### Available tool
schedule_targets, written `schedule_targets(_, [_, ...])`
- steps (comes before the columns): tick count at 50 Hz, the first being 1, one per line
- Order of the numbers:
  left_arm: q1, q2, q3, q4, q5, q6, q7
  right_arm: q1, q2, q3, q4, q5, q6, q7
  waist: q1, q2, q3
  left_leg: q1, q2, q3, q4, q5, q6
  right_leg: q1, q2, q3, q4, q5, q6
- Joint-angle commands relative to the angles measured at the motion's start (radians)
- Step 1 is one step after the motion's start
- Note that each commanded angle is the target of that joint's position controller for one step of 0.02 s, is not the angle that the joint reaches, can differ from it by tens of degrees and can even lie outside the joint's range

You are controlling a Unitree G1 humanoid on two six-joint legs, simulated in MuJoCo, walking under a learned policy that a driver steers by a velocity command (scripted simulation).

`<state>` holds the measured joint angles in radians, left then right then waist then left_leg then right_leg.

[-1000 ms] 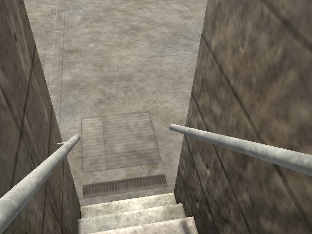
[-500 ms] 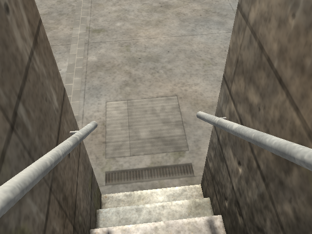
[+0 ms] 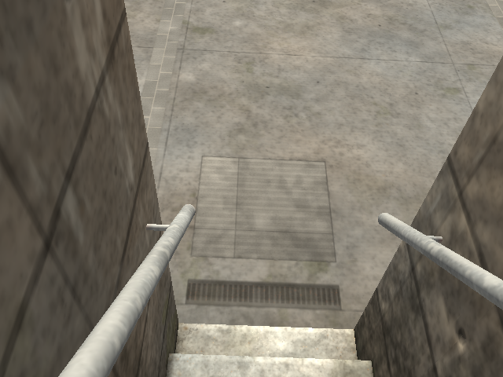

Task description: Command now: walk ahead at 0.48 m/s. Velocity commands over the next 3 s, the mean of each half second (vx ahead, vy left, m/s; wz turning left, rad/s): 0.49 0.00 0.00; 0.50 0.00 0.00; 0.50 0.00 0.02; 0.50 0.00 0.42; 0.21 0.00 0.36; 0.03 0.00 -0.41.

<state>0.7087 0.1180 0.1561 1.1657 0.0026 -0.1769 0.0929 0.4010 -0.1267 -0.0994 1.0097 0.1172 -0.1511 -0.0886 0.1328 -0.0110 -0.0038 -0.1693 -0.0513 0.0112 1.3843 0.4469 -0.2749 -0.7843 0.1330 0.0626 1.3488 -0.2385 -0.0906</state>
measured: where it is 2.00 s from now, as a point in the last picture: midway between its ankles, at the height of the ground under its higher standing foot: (288, 284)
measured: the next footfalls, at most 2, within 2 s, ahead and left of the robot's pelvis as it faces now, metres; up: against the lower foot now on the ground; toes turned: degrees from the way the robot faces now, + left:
right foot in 0.20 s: +0.29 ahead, +0.03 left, -0.63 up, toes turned +6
left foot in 0.42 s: +0.43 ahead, +0.16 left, -0.84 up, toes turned +0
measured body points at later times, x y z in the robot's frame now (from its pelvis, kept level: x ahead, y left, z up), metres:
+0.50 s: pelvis +0.40 +0.02 -0.56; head +0.35 +0.04 -0.11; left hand +0.45 +0.26 -0.71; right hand +0.40 -0.19 -0.71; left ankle +0.39 +0.14 -1.24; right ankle +0.35 -0.03 -1.01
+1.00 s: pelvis +0.73 -0.08 -0.83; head +0.73 -0.08 -0.38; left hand +0.52 +0.11 -0.95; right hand +0.90 -0.31 -0.94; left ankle +0.85 +0.07 -1.42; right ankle +0.66 -0.21 -1.48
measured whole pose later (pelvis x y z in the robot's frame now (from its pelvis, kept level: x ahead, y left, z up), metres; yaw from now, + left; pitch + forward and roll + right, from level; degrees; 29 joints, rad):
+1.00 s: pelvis +0.73 -0.08 -0.83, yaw +1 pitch -1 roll -2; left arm 0.69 0.14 0.02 1.15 -0.02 -0.03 0.08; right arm 0.16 -0.21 -0.06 0.82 0.03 -0.03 -0.05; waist 0.11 0.05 0.01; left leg -0.88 0.03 -0.10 1.38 0.11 -0.01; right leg -0.35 0.04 0.00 1.09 -0.69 -0.05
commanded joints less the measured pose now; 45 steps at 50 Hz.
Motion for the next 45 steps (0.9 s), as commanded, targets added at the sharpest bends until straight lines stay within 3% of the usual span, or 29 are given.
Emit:
schedule_targets(1, [-0.128, 0.294, 0.006, -0.135, 0.007, -0.040, 0.001, 0.102, 0.076, 0.076, 0.008, -0.062, -0.018, -0.080, -0.012, 0.015, 0.395, -0.613, -0.038, -0.096, -0.494, 0.290, -0.020, 0.420, 0.036, -0.472, -0.536, 0.274, 0.115])
schedule_targets(2, [0.299, 0.228, 0.017, -0.015, 0.043, -0.060, -0.046, -0.137, -0.035, 0.027, -0.089, -0.095, -0.024, -0.133, 0.213, -0.260, 0.300, -1.073, -0.202, -0.060, 0.111, -0.513, -0.098, 1.060, -0.018, -0.353, -0.640, 0.785, 0.075])
schedule_targets(3, [0.627, 0.152, -0.021, 0.072, 0.092, -0.012, -0.092, -0.369, -0.113, 0.010, -0.136, -0.041, -0.028, -0.146, 0.381, -0.328, 0.205, -0.955, -0.185, 0.014, 0.657, -0.941, -0.063, 1.176, -0.178, -0.167, -0.792, 1.371, -0.026])
schedule_targets(5, [0.684, -0.047, -0.120, 0.105, 0.074, 0.029, -0.120, -0.572, -0.038, 0.043, -0.255, -0.018, 0.063, -0.107, 0.277, 0.061, 0.084, -0.729, -0.133, 0.120, 0.645, -1.529, 0.022, 1.110, -0.295, 0.100, -1.064, 1.692, -0.002])
schedule_targets(6, [0.672, -0.004, -0.136, 0.051, 0.036, 0.015, -0.129, -0.526, 0.074, 0.087, -0.261, 0.015, 0.090, -0.071, 0.238, 0.260, 0.047, -0.694, -0.163, 0.123, 0.589, -1.564, 0.110, 1.105, -0.309, 0.096, -1.056, 1.652, 0.000])
schedule_targets(7, [0.659, 0.076, -0.141, 0.014, 0.013, -0.011, -0.145, -0.393, 0.110, 0.090, -0.238, 0.021, 0.104, -0.027, 0.218, 0.214, 0.044, -0.629, -0.219, 0.125, 0.584, -1.513, 0.185, 1.018, -0.329, 0.068, -1.116, 1.607, -0.010])
schedule_targets(8, [0.563, 0.169, -0.127, -0.033, 0.055, 0.036, -0.135, -0.416, 0.153, 0.116, -0.275, 0.023, 0.120, -0.010, 0.196, 0.155, 0.083, -0.684, -0.125, 0.087, 0.563, -1.467, 0.260, 0.934, -0.383, 0.109, -1.026, 1.404, -0.038])
schedule_targets(10, [0.438, 0.014, -0.184, -0.070, 0.004, 0.188, -0.108, -0.304, 0.181, 0.143, -0.278, -0.028, 0.146, 0.056, 0.101, -0.119, 0.199, -0.998, 0.004, 0.060, 0.778, -1.280, 0.327, 0.737, -0.194, 0.061, -0.740, 0.418, -0.096])
schedule_targets(11, [0.134, 0.002, -0.195, -0.156, -0.070, 0.223, -0.084, 0.066, 0.237, 0.172, -0.301, -0.052, 0.147, 0.097, -0.234, -0.451, 0.277, -0.994, 0.019, 0.120, 0.587, -0.950, 0.376, 0.406, 0.018, 0.019, -0.717, 0.091, 0.013])
schedule_targets(12, [-0.180, 0.334, -0.073, -0.181, -0.072, 0.221, -0.081, 0.256, 0.179, 0.188, -0.294, -0.053, 0.112, 0.110, -0.393, -0.788, 0.234, -0.643, 0.069, 0.065, 0.080, -0.518, 0.425, 0.020, -0.244, 0.326, -1.055, -0.323, -0.138])
schedule_targets(13, [-0.356, 0.365, -0.054, -0.203, -0.025, 0.195, -0.059, 0.140, -0.054, 0.148, -0.265, -0.043, 0.086, 0.165, -0.421, -0.787, 0.262, -0.222, 0.139, -0.054, 0.088, -0.244, 0.395, -0.539, -0.366, 0.560, -1.207, -0.830, -0.238])
schedule_targets(14, [-0.427, 0.134, -0.107, -0.273, 0.000, 0.191, -0.023, 0.138, -0.227, 0.093, -0.201, -0.066, 0.082, 0.166, -0.344, -0.326, 0.337, -0.131, 0.167, -0.093, 0.066, 0.126, 0.327, -0.580, -0.288, 0.640, -1.005, -0.852, -0.221])
schedule_targets(16, [-0.248, 0.049, -0.149, -0.212, -0.079, 0.136, 0.014, 0.402, -0.105, 0.101, 0.004, -0.105, 0.061, 0.087, -0.327, 0.146, 0.320, -0.008, 0.060, 0.029, -0.306, 0.340, 0.254, -0.429, -0.153, 0.344, -0.379, -0.038, -0.073])
schedule_targets(18, [-0.085, 0.068, -0.158, -0.156, -0.077, 0.147, 0.023, 0.296, 0.041, 0.134, 0.016, -0.142, 0.092, 0.105, -0.202, 0.105, 0.288, -0.007, 0.034, 0.061, -0.584, 0.159, 0.264, -0.247, -0.099, 0.189, -0.193, 0.090, -0.010])
schedule_targets(20, [-0.057, 0.048, -0.163, -0.152, -0.056, 0.159, 0.029, 0.053, -0.026, 0.128, -0.070, -0.115, 0.090, 0.108, -0.085, 0.022, 0.349, -0.180, 0.065, 0.051, -0.875, -0.152, 0.282, -0.018, -0.127, 0.264, -0.080, 0.185, -0.058])
schedule_targets(22, [-0.104, -0.037, -0.177, -0.176, -0.075, 0.168, 0.020, 0.358, -0.153, 0.070, 0.040, -0.179, 0.067, 0.133, -0.214, 0.094, 0.227, 0.165, 0.255, -0.142, -0.665, 0.213, 0.473, -0.267, 0.020, 0.216, 0.419, 0.382, 0.056])
schedule_targets(23, [-0.133, 0.065, -0.140, -0.211, -0.090, 0.148, 0.001, 0.458, -0.202, 0.055, 0.095, -0.121, 0.095, 0.135, -0.255, 0.377, 0.102, 0.376, 0.486, -0.456, -0.587, 0.303, 0.668, -0.530, 0.046, 0.105, 0.913, -0.590, 0.123])
schedule_targets(24, [-0.283, 0.095, -0.111, -0.285, -0.152, 0.132, -0.010, 0.464, -0.197, 0.041, 0.159, -0.069, 0.095, 0.108, -0.279, 0.464, 0.131, 0.324, 0.495, -0.685, -0.699, -0.144, 0.682, -0.647, -0.051, 0.215, 0.896, -0.624, 0.094])
schedule_targets(25, [-0.326, 0.099, -0.099, -0.285, -0.136, 0.149, -0.004, 0.423, -0.068, 0.075, 0.145, -0.091, 0.099, 0.072, -0.255, 0.193, 0.113, 0.271, 0.389, -0.519, -0.783, -0.568, 0.586, -0.630, -0.078, 0.262, 0.703, -0.278, 0.059])
schedule_targets(28, [-0.472, -0.003, -0.148, -0.391, -0.052, 0.186, -0.032, 0.114, 0.030, 0.117, 0.090, -0.096, 0.114, -0.036, -0.106, 0.062, 0.276, -0.349, 0.252, -0.368, -0.704, -0.827, 0.476, -0.373, -0.131, 0.141, 0.128, 0.186, 0.071])
schedule_targets(30, [-0.424, 0.025, -0.129, -0.309, -0.024, 0.179, -0.059, 0.013, -0.148, 0.066, 0.021, -0.119, 0.081, -0.032, -0.063, -0.016, 0.223, -0.734, 0.185, -0.220, -0.733, -0.611, 0.455, 0.178, -0.120, -0.074, -0.007, 0.411, 0.112])
schedule_targets(32, [-0.310, 0.053, -0.128, -0.254, 0.028, 0.170, -0.087, 0.041, -0.145, 0.049, 0.025, -0.066, 0.084, -0.073, -0.028, -0.100, 0.144, -0.633, 0.110, -0.154, -0.499, -0.986, 0.368, 0.288, -0.208, 0.058, -0.350, 0.963, 0.103])
schedule_targets(33, [-0.424, 0.089, -0.123, -0.303, 0.031, 0.167, -0.103, 0.064, -0.215, 0.031, -0.005, -0.041, 0.076, -0.060, -0.086, -0.188, 0.125, -0.575, 0.151, -0.151, -0.541, -0.860, 0.357, 0.333, -0.196, 0.039, -0.490, 0.959, 0.101])
schedule_targets(36, [-0.290, 0.204, -0.094, -0.321, -0.025, 0.185, -0.109, -0.038, -0.315, -0.032, -0.038, -0.064, 0.091, -0.016, -0.037, 0.117, 0.028, -0.416, 0.287, -0.200, -0.332, -0.629, 0.331, 0.461, -0.237, 0.050, -0.517, 0.695, 0.065])
schedule_targets(38, [0.101, 0.377, -0.028, -0.178, 0.041, 0.175, -0.125, -0.120, -0.199, -0.024, -0.015, -0.051, 0.096, 0.032, 0.133, 0.151, -0.093, -0.426, 0.121, -0.061, 0.301, -0.526, 0.252, 0.826, -0.264, -0.053, -0.645, 0.658, 0.019])
schedule_targets(39, [0.182, 0.376, -0.033, -0.187, 0.040, 0.162, -0.107, -0.111, -0.132, -0.028, -0.005, -0.061, 0.085, 0.041, 0.229, -0.043, -0.048, -0.445, -0.078, 0.016, 0.810, -0.871, 0.192, 0.813, -0.273, -0.092, -0.896, 0.676, -0.010])
schedule_targets(41, [0.139, 0.239, -0.106, -0.118, -0.031, 0.150, -0.120, 0.228, 0.009, -0.009, -0.021, -0.075, 0.063, 0.054, -0.039, -0.461, -0.010, -0.945, -0.082, -0.292, 0.874, -1.383, 0.259, 0.987, -0.365, 0.197, -0.514, 1.141, -0.027])
schedule_targets(43, [0.150, 0.298, -0.063, -0.001, -0.047, 0.164, -0.107, 0.139, 0.044, 0.033, -0.065, -0.036, 0.095, 0.046, -0.076, -0.207, 0.007, -1.067, 0.053, -0.205, 0.748, -1.219, 0.314, 0.826, -0.485, 0.533, -0.653, 0.414, -0.139])
schedule_targets(45, [0.069, 0.170, -0.090, -0.009, -0.028, 0.123, -0.087, 0.021, 0.048, 0.059, -0.110, -0.039, 0.129, 0.041, -0.088, -0.091, 0.023, -1.124, 0.116, -0.238, 0.546, -0.903, 0.365, 0.700, -0.460, 0.590, -0.630, 0.378, -0.114])
Over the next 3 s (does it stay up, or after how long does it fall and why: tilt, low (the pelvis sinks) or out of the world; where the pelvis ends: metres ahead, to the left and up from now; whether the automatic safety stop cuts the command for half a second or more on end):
stays up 1.65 0.06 -1.17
